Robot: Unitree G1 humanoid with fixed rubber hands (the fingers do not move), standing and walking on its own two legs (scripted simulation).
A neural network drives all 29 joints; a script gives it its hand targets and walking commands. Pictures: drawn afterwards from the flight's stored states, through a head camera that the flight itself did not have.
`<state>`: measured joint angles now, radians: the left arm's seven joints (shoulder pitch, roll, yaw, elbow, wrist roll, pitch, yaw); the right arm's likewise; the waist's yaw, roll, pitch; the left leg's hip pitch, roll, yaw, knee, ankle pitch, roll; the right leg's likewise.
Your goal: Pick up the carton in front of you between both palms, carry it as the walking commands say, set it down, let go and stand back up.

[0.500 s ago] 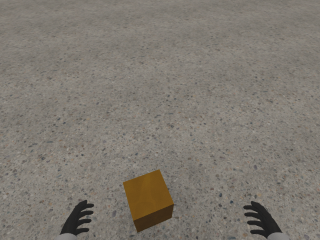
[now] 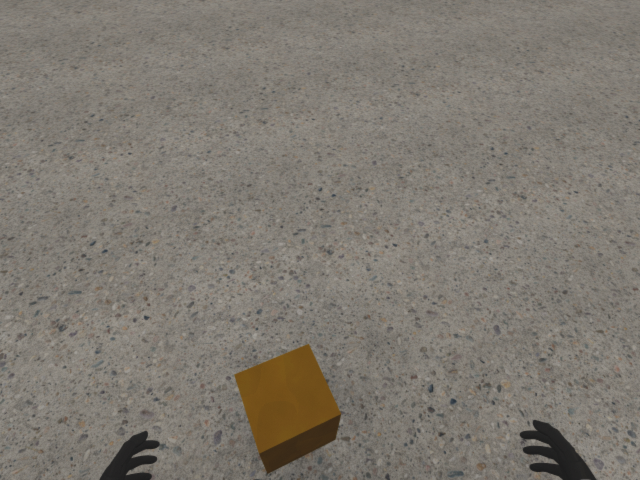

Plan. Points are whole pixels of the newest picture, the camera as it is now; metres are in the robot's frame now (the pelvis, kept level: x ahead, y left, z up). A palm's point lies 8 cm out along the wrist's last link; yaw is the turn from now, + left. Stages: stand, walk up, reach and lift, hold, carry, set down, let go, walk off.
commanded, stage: stand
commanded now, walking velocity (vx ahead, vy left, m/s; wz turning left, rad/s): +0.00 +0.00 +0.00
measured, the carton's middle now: (288, 409) +0.40 +0.09 -0.65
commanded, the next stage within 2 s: none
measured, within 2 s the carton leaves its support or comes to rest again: neither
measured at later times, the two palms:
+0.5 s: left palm out of the picture +0.08 +0.29 -0.11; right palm out of the picture +0.09 -0.31 -0.08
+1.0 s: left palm out of the picture +0.06 +0.30 -0.11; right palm out of the picture +0.07 -0.31 -0.08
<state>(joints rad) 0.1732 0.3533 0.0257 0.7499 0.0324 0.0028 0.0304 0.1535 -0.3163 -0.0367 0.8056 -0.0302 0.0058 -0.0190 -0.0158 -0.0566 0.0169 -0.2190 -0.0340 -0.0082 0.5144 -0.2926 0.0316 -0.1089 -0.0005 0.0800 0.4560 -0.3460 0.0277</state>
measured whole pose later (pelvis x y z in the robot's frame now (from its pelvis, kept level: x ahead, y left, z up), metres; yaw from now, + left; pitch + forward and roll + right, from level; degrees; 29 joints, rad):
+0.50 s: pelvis -0.02 +0.00 +0.01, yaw +0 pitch -2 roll +0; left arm 0.18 0.37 0.01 0.90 0.03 -0.01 0.02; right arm 0.13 -0.35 -0.02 0.95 -0.02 0.00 -0.01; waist -0.01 -0.05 0.03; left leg -0.17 -0.03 -0.01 0.43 -0.22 0.03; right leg -0.07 0.00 0.08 0.38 -0.28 0.03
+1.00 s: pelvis -0.03 +0.00 +0.01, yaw +0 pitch -2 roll +0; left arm 0.15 0.40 0.00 0.99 0.03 -0.01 0.02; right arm 0.11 -0.37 -0.01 1.03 -0.01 -0.01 -0.01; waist 0.00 -0.04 0.03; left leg -0.17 -0.03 -0.02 0.39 -0.19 0.02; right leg -0.06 0.00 0.07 0.35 -0.25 0.03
